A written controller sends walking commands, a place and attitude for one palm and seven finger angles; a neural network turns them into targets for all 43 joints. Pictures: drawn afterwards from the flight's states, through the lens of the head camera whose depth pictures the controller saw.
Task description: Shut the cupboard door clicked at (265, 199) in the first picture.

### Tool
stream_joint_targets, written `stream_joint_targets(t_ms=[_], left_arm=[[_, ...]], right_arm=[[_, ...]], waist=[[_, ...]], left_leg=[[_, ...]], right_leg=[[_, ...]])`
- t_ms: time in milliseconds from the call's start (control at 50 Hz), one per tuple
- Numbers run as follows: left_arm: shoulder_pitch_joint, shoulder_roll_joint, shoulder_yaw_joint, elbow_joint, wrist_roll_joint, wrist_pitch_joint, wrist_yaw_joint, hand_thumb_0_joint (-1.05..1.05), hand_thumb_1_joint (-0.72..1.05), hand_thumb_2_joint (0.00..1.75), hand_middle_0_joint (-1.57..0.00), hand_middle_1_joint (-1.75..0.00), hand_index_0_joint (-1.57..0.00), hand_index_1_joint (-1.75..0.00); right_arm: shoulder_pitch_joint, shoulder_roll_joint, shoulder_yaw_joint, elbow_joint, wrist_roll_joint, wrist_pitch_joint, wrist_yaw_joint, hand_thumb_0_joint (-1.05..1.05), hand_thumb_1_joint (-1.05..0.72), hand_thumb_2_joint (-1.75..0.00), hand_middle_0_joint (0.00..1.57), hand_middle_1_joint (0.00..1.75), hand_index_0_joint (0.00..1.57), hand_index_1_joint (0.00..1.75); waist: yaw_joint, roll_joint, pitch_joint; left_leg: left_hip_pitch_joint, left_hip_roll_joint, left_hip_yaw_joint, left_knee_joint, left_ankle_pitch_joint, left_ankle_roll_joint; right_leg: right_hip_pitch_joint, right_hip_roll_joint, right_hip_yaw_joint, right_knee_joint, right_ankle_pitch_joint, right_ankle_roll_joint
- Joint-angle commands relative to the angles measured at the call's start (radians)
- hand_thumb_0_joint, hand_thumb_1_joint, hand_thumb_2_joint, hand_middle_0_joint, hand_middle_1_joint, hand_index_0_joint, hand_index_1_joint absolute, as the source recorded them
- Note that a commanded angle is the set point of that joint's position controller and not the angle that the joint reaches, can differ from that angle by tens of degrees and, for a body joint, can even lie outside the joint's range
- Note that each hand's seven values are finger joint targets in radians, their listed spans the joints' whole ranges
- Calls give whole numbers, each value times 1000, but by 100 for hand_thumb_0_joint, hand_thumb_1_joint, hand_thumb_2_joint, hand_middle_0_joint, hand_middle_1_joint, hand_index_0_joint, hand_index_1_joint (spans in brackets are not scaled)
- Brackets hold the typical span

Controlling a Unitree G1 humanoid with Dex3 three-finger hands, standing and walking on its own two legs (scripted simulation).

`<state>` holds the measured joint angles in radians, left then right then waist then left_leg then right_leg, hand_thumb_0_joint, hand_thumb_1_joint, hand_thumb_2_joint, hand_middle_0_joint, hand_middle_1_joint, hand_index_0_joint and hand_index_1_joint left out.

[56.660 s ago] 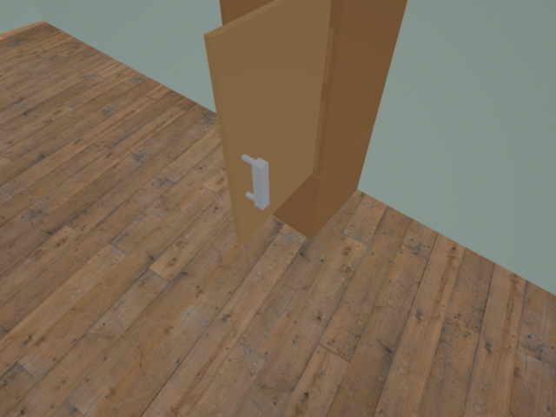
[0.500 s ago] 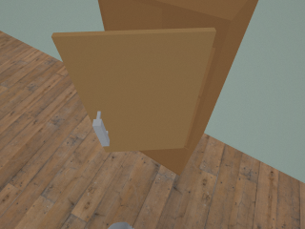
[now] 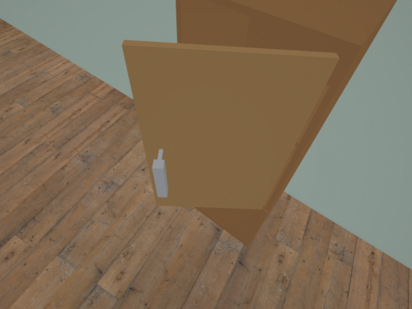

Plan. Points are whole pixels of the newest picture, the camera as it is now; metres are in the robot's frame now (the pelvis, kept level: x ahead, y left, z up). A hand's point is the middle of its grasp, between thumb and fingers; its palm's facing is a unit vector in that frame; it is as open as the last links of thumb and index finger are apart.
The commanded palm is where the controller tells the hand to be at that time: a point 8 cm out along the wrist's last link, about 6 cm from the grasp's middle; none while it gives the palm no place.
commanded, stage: come to a stop and stand still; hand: left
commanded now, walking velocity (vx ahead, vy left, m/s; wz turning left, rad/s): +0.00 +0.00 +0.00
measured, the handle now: (161, 173) +0.44 +0.16 -0.10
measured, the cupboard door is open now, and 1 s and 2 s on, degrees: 36 36 36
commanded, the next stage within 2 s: look again from close up in 0.64 s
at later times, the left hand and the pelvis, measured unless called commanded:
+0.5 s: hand out of the picture +0.02 +0.18 -0.17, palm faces +0.00 -0.99 -0.16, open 7.3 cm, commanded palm none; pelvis +0.02 +0.01 +0.01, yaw -1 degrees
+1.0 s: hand out of the picture +0.04 +0.20 -0.17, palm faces +0.02 -0.97 -0.25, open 7.4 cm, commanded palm none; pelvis +0.02 +0.01 +0.00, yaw +0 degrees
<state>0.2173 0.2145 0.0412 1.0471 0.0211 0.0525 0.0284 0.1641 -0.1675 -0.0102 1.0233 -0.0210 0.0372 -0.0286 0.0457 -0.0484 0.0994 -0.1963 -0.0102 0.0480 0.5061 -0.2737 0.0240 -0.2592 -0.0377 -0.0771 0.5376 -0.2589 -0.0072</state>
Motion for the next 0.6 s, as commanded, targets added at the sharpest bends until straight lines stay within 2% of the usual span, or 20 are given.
stream_joint_targets(t_ms=[0, 40, 80, 120, 200, 300, 360, 400, 420, 480, 520, 580], left_arm=[[62, 72, 6, -15, 1, -25, -1, 0, 90, 90, -20, -30, -20, -30], [32, 84, 3, -15, 2, -28, -6, 0, 90, 90, -20, -30, -20, -30], [27, 77, 2, -9, 2, -31, -6, 0, 90, 90, -20, -30, -20, -30], [34, 73, 1, -2, 1, -34, -5, 0, 90, 90, -20, -30, -20, -30], [68, 52, -5, 17, -4, -44, -2, 0, 90, 90, -20, -30, -20, -30], [90, 32, -14, 39, -9, -55, 3, 0, 90, 90, -20, -30, -20, -30], [99, 24, -19, 52, -10, -59, 6, 0, 90, 90, -20, -30, -20, -30], [105, 15, -20, 62, -12, -60, 9, 0, 90, 90, -20, -30, -20, -30], [108, 14, -20, 64, -11, -58, 10, 0, 90, 90, -20, -30, -20, -30], [114, 7, -24, 73, -12, -57, 11, 0, 90, 90, -20, -30, -20, -30], [119, 4, -25, 74, -11, -56, 11, 0, 90, 90, -20, -30, -20, -30], [126, -7, -27, 78, -12, -57, 12, 0, 90, 90, -20, -30, -20, -30]], right_arm=[[-11, -144, -25, -52, 12, -23, -4, 0, -90, -90, 20, 30, 20, 30], [20, -134, -25, -37, 12, -17, 2, 0, -90, -90, 20, 30, 20, 30], [61, -122, -23, -16, 8, -16, 6, 0, -90, -90, 20, 30, 20, 30], [96, -111, -21, 4, 7, -19, 6, 0, -90, -90, 20, 30, 20, 30], [125, -103, -12, 27, 7, -37, 5, 0, -90, -90, 20, 30, 20, 30], [154, -84, -2, 55, 12, -55, -1, 0, -90, -90, 20, 30, 20, 30], [176, -70, 2, 75, 13, -61, -5, 0, -90, -90, 20, 30, 20, 30], [193, -63, 4, 86, 14, -63, -9, 0, -90, -90, 20, 30, 20, 30], [197, -60, 3, 89, 15, -62, -11, 0, -90, -90, 20, 30, 20, 30], [213, -51, 5, 100, 15, -61, -13, 0, -90, -90, 20, 30, 20, 30], [221, -47, 4, 102, 16, -59, -14, 0, -90, -90, 20, 30, 20, 30], [228, -43, 3, 104, 15, -60, -15, 0, -90, -90, 20, 30, 20, 30]], waist=[[-6, 104, -77], [-25, 44, -14], [-35, 1, 13], [-39, -15, 18], [-35, 12, -39], [-31, 61, -61], [-32, 64, -53], [-35, 66, -52], [-32, 61, -30], [-36, 72, -7], [-36, 45, 11], [-38, 44, 8]], left_leg=[[-89, 140, -138, -183, 59, 31], [-109, 107, -128, -217, -148, 8], [-91, 92, -116, -217, -160, 4], [-76, 95, -111, -231, -152, 7], [-55, 102, -112, -246, -96, 6], [-34, 116, -113, -255, 30, 1], [-16, 118, -104, -247, 116, -1], [-1, 118, -100, -241, 150, -3], [-2, 121, -97, -241, 157, -1], [-9, 117, -95, -246, 139, -3], [-16, 116, -98, -250, 114, 0], [-3, 113, -98, -245, 128, 1]], right_leg=[[127, -44, 117, -126, 67, -14], [67, -67, 155, -199, -78, -23], [15, -69, 171, -235, -148, -24], [7, -63, 164, -250, -158, -19], [55, -64, 155, -233, -62, -11], [116, -66, 135, -203, 96, -14], [130, -69, 127, -199, 150, -16], [135, -69, 124, -199, 167, -17], [130, -68, 118, -201, 169, -18], [125, -68, 119, -206, 158, -16], [121, -63, 115, -213, 139, -14], [117, -64, 119, -210, 152, -13]])
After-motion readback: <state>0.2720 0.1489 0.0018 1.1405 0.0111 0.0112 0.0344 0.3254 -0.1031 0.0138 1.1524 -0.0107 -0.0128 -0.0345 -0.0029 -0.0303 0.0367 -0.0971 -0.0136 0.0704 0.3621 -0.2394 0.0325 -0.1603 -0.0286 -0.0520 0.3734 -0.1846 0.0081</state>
